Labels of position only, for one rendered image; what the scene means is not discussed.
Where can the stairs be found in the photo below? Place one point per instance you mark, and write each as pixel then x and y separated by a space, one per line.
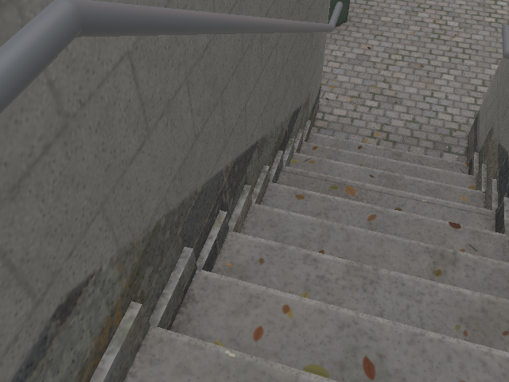
pixel 362 263

